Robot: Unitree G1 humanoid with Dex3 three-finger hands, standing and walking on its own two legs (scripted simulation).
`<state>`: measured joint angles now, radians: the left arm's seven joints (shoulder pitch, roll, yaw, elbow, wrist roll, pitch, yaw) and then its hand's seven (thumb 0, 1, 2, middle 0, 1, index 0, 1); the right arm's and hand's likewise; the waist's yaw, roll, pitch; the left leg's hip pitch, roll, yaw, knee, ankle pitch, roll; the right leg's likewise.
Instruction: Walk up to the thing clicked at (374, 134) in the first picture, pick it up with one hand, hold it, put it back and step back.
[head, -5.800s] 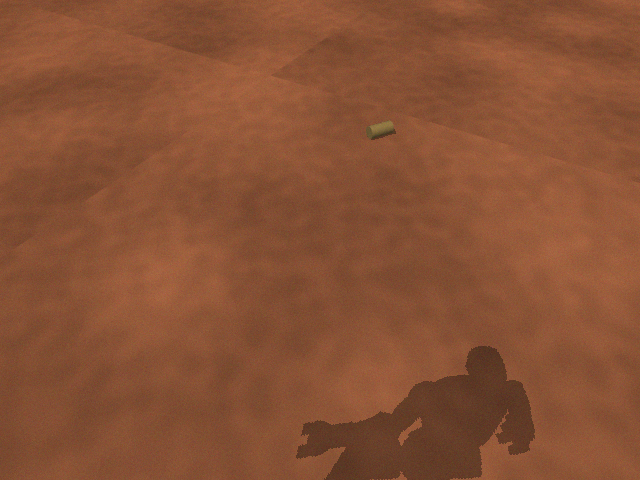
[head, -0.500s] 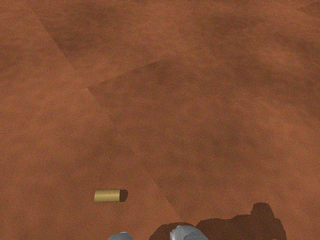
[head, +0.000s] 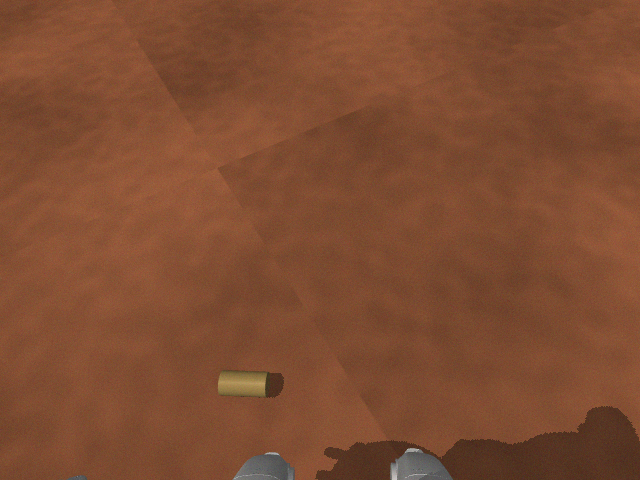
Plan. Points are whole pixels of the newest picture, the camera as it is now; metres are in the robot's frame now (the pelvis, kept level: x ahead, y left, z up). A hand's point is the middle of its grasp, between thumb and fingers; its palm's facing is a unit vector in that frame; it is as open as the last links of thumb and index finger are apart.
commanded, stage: walk up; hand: left
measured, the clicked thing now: (244, 383) +0.43 +0.29 -0.71
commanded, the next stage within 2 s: none
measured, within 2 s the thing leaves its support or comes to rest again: neither
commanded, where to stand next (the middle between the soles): +0.05 +0.08 m, yaw -2 degrees
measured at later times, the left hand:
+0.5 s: hand out of the picture +0.11 +0.29 -0.14, palm faces -0.02 -0.93 -0.35, open 7.4 cm
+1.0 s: hand out of the picture +0.11 +0.29 -0.12, palm faces -0.03 -0.93 -0.36, open 7.4 cm
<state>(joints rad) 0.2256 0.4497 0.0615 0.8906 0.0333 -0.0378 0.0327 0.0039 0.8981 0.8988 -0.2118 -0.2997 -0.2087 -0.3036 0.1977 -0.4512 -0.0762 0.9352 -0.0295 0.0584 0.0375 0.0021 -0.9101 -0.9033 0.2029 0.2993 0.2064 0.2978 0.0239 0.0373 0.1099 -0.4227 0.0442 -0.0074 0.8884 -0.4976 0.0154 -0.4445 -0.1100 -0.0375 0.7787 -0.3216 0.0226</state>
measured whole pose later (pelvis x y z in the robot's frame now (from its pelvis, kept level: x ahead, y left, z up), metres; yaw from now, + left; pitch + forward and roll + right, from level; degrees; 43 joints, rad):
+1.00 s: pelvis +0.02 +0.03 +0.04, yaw -1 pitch -2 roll +1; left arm 0.06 0.36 0.00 1.16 0.01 -0.02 -0.01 0.01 0.90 0.90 -0.21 -0.30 -0.20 -0.30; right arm 0.06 -0.37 -0.02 1.15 0.00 0.01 0.02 0.00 -0.91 -0.90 0.20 0.30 0.21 0.30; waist 0.00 0.00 0.06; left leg -0.11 0.01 0.03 0.36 -0.21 -0.01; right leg -0.19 -0.05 -0.01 0.37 -0.15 0.04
